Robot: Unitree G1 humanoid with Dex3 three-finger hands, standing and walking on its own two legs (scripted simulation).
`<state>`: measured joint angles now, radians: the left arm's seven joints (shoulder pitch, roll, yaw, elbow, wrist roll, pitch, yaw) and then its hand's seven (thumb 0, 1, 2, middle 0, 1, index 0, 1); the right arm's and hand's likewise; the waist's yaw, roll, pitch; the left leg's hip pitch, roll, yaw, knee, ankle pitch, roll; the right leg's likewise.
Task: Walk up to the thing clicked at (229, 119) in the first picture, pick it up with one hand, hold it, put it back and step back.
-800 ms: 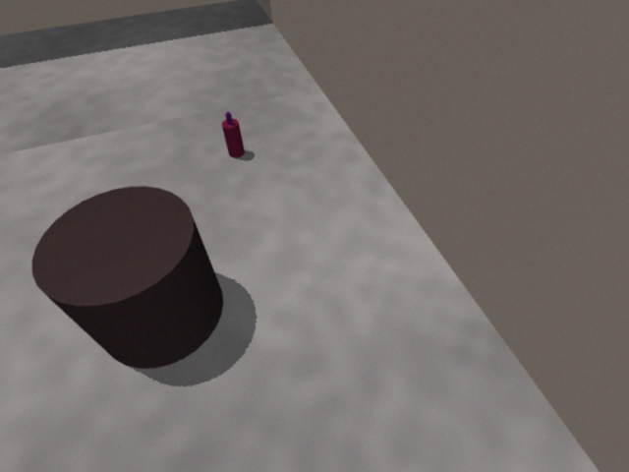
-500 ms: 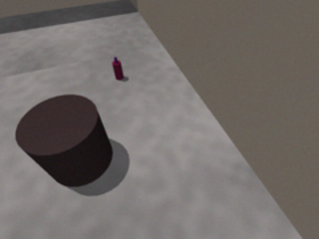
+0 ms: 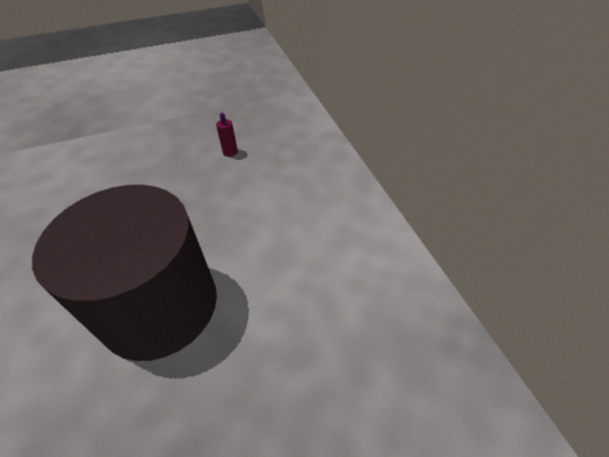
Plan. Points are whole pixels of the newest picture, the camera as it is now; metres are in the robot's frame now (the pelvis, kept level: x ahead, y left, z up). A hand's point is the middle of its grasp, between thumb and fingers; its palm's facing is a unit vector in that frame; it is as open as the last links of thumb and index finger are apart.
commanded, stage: stand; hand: left
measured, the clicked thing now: (226, 133) +1.69 +0.45 -0.66
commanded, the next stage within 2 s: walk up in 0.32 s
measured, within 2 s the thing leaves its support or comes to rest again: neither
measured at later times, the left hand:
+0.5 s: hand out of the picture +0.06 +0.29 -0.14, palm faces +0.07 -0.93 -0.35, open 7.4 cm
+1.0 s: hand (87, 369) +0.29 +0.40 -0.15, palm faces -0.02 -0.95 -0.30, open 7.4 cm
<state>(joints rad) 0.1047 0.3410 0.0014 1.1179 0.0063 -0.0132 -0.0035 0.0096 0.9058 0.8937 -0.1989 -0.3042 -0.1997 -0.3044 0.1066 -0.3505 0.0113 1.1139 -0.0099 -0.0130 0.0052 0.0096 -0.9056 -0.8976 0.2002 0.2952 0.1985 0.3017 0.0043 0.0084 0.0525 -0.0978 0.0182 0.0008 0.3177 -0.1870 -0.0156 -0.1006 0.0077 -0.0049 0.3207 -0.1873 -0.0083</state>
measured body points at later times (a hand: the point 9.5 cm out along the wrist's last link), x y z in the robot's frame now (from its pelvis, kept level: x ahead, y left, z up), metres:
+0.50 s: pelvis +0.02 +0.01 +0.00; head +0.02 +0.01 +0.45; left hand +0.06 +0.34 -0.12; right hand +0.10 -0.31 -0.12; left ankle +0.03 +0.14 -0.71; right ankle -0.01 -0.11 -0.75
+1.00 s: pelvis +0.22 +0.13 +0.00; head +0.22 +0.15 +0.44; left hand +0.29 +0.45 -0.13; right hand +0.24 -0.19 -0.11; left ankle +0.16 +0.22 -0.75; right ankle +0.35 -0.03 -0.69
